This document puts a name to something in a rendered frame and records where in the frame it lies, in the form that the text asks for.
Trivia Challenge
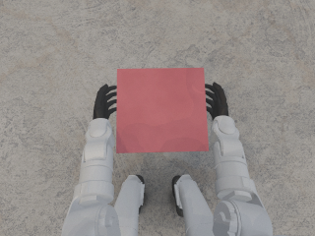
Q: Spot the robot right forearm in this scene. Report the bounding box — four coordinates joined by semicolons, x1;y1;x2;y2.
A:
209;115;273;230

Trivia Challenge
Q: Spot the robot left forearm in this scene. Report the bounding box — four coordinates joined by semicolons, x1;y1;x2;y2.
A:
61;118;115;236

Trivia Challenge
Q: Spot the robot left upper arm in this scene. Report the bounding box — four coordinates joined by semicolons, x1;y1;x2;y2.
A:
62;204;121;236

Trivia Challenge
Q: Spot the robot foot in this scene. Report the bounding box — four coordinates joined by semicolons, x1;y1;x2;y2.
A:
171;175;184;217
136;175;145;214

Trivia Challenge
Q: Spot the carton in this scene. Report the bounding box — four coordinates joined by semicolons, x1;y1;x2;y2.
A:
116;68;209;153

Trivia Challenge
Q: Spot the robot right upper arm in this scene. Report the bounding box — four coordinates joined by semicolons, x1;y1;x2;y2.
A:
212;199;288;236

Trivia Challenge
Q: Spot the robot left hand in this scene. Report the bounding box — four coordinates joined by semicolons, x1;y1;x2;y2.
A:
93;84;117;120

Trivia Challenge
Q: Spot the robot left foot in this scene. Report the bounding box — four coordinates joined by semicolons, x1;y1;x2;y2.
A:
136;175;145;214

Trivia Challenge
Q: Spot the robot right hand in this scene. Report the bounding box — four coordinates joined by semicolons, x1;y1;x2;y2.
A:
205;82;229;121

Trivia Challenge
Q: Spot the robot right foot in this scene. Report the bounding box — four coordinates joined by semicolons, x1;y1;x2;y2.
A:
171;175;184;217

